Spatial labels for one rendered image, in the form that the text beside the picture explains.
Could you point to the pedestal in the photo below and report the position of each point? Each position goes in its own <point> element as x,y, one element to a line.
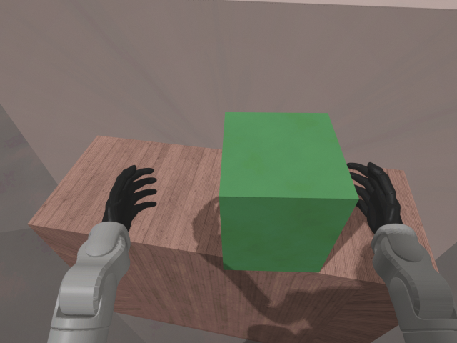
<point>176,272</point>

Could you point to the carton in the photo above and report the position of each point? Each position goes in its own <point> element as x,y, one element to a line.
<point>285,191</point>

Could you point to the robot right forearm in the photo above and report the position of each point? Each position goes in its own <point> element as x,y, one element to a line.
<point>421,297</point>

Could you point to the left robot hand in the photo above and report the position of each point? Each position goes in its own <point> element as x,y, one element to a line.
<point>120,206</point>

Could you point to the right robot hand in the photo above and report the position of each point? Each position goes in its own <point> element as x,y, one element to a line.
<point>379,203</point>

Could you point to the robot left forearm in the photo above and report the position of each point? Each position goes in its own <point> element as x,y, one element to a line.
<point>85,303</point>

